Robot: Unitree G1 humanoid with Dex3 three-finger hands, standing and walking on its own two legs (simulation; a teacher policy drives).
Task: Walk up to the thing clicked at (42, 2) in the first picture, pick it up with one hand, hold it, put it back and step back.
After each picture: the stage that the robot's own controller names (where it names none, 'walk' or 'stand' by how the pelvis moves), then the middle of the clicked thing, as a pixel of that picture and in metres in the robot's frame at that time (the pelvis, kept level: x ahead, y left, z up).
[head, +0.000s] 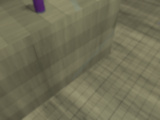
stand; (38, 2) +0.94 +0.27 +0.01
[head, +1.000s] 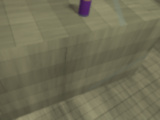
walk; (84, 5) +0.87 -0.01 +0.02
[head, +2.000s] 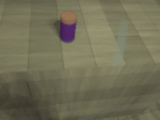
walk; (67, 27) +0.58 +0.07 +0.05
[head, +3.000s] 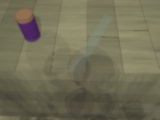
walk; (28, 26) +0.55 +0.24 +0.05
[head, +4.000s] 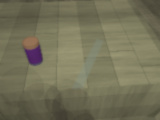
walk; (33, 51) +0.53 +0.23 +0.01
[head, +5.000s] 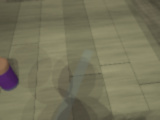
stand; (4, 74) +0.38 +0.30 +0.02
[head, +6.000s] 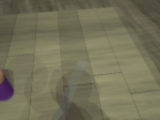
stand; out of the picture +0.36 +0.32 +0.00
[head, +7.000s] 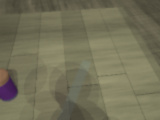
stand; (3, 85) +0.36 +0.30 +0.00
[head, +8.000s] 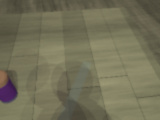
stand; (3, 87) +0.35 +0.30 +0.00
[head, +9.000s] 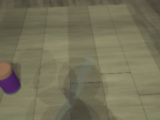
rise first; (7, 78) +0.36 +0.32 +0.01
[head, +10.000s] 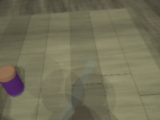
go down; (11, 81) +0.37 +0.31 +0.01
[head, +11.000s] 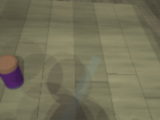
go down; (10, 73) +0.37 +0.28 +0.02
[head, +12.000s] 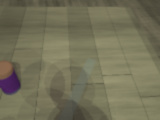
approach; (7, 78) +0.37 +0.29 +0.02
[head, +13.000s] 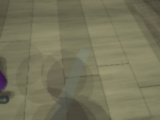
close; out of the picture +0.36 +0.31 +0.06
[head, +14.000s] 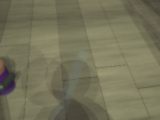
lift; out of the picture +0.35 +0.28 +0.06
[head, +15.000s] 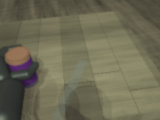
lift; (23, 68) +0.35 +0.20 +0.14
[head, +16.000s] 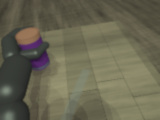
hold; (34, 49) +0.37 +0.16 +0.22
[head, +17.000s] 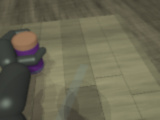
hold; (29, 53) +0.37 +0.17 +0.18
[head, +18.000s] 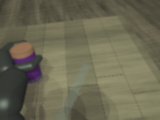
hold; (27, 63) +0.36 +0.20 +0.16
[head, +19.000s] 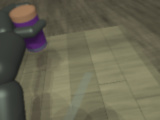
crouch; (30, 29) +0.37 +0.15 +0.30
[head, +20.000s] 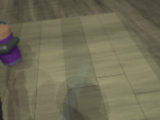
lower; (5, 45) +0.41 +0.26 +0.18
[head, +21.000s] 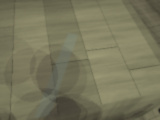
lower; out of the picture +0.42 +0.33 +0.08
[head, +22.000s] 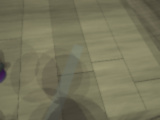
lower; out of the picture +0.39 +0.30 +0.06
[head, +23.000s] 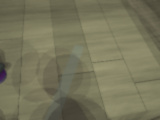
lower; out of the picture +0.39 +0.30 +0.06
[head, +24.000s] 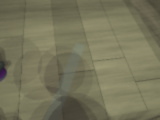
lower; out of the picture +0.39 +0.30 +0.06
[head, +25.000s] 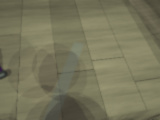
open; out of the picture +0.39 +0.30 +0.07
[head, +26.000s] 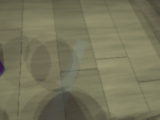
sink last; out of the picture +0.39 +0.29 +0.06
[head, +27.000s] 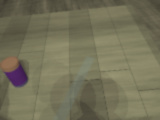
sink last; (15, 72) +0.41 +0.31 +0.03
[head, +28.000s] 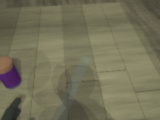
stand; (7, 73) +0.39 +0.30 +0.01
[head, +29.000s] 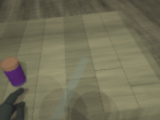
stand; (14, 72) +0.45 +0.30 +0.03
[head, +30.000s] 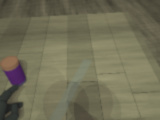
stand; (14, 71) +0.43 +0.31 +0.02
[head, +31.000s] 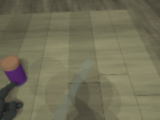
stand; (14, 71) +0.42 +0.31 +0.01
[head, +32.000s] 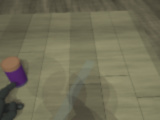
stand; (15, 72) +0.41 +0.30 +0.01
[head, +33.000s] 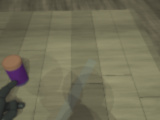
stand; (16, 71) +0.41 +0.30 +0.02
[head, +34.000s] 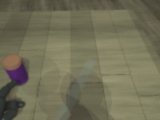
walk; (16, 70) +0.41 +0.29 +0.02
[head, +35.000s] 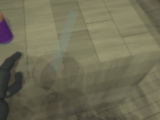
walk; out of the picture +0.56 +0.29 +0.04
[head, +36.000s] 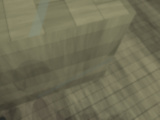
walk; out of the picture +0.67 +0.37 +0.04
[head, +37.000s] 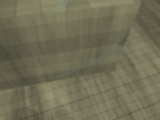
walk; out of the picture +0.91 +0.35 +0.02
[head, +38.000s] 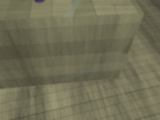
stand; out of the picture +0.99 +0.29 +0.01
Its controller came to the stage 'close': yes
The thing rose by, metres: 0.29
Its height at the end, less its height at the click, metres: +0.00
